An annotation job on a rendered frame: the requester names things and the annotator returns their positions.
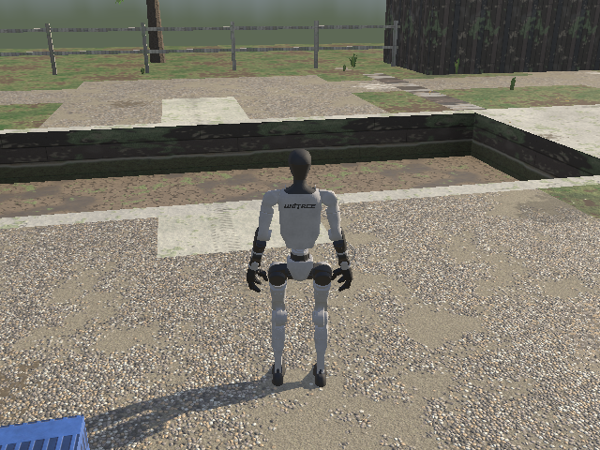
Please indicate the left robot upper arm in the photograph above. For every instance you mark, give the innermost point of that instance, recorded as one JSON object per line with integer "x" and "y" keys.
{"x": 270, "y": 198}

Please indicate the right robot upper arm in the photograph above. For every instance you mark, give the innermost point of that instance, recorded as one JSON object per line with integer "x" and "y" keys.
{"x": 329, "y": 199}

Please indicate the humanoid robot torso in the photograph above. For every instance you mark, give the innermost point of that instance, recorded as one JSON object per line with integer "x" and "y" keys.
{"x": 300, "y": 219}

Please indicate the robot left hand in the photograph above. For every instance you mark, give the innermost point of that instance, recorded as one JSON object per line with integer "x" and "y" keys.
{"x": 251, "y": 278}

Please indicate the robot right hand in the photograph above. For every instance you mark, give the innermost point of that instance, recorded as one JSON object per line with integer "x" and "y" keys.
{"x": 347, "y": 275}

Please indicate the right robot forearm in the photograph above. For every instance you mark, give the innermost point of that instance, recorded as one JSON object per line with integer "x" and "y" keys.
{"x": 342, "y": 252}

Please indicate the left robot forearm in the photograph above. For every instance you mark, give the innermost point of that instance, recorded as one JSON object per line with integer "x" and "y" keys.
{"x": 256, "y": 253}

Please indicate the right robot shin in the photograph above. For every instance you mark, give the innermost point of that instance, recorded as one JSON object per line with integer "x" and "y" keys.
{"x": 321, "y": 338}

